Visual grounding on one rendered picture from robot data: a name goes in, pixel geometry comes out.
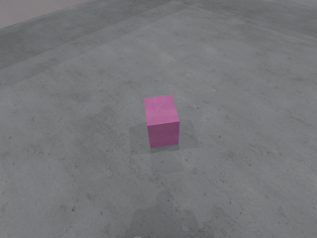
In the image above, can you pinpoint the carton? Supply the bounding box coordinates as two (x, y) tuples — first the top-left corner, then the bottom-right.
(144, 94), (180, 148)

